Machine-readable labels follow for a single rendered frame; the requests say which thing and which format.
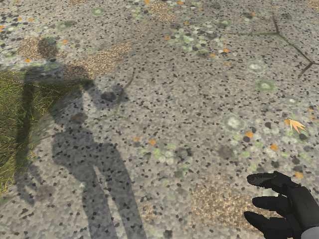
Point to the right robot forearm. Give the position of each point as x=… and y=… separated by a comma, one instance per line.
x=312, y=233

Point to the robot right hand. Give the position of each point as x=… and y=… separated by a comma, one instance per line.
x=299, y=209

